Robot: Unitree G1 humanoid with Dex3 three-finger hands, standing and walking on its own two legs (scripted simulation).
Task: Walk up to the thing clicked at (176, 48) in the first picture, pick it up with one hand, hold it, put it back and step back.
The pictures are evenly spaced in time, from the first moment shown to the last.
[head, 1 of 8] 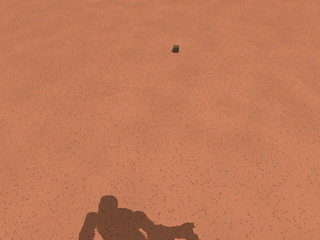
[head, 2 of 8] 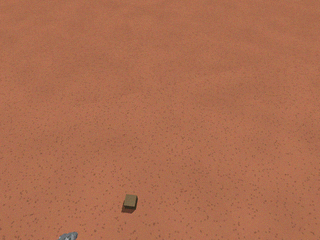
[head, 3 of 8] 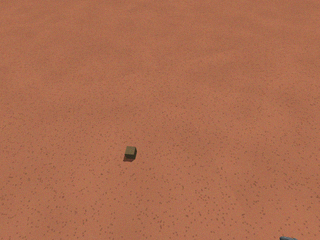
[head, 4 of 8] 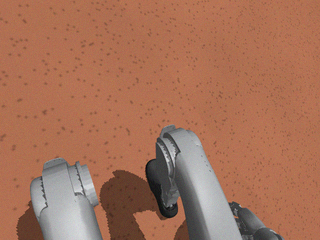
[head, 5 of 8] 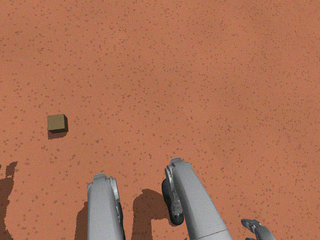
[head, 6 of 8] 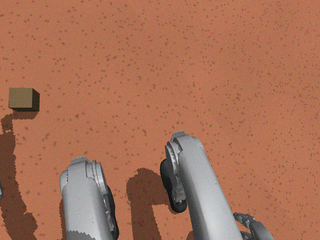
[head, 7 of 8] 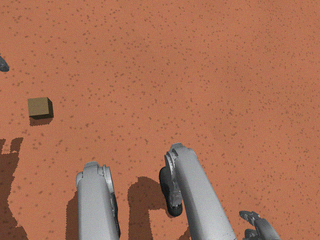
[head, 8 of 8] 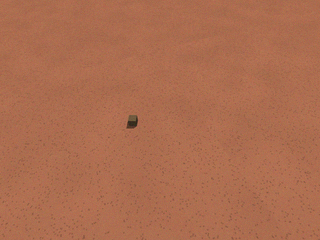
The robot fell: no
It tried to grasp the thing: yes
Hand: left
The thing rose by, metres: 0.00
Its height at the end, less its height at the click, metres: +0.00
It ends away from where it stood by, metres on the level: 0.02
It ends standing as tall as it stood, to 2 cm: yes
